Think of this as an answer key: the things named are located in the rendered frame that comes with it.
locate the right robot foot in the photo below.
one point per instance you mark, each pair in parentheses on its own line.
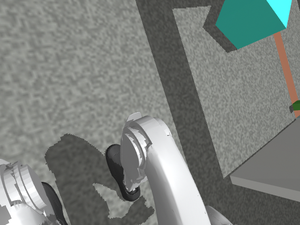
(116,169)

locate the left robot foot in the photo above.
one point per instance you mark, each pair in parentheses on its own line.
(55,202)

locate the right robot hand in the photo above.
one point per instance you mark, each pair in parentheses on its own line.
(216,218)

